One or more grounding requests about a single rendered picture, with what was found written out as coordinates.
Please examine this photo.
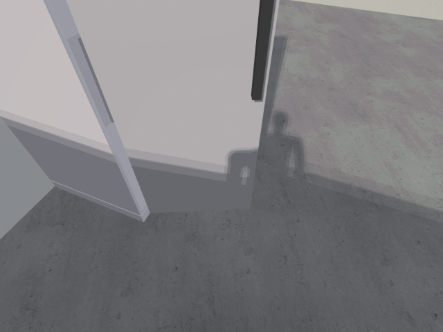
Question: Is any handle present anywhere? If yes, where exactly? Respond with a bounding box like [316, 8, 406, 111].
[251, 0, 274, 100]

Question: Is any fridge door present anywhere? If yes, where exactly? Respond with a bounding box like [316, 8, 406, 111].
[66, 0, 280, 213]

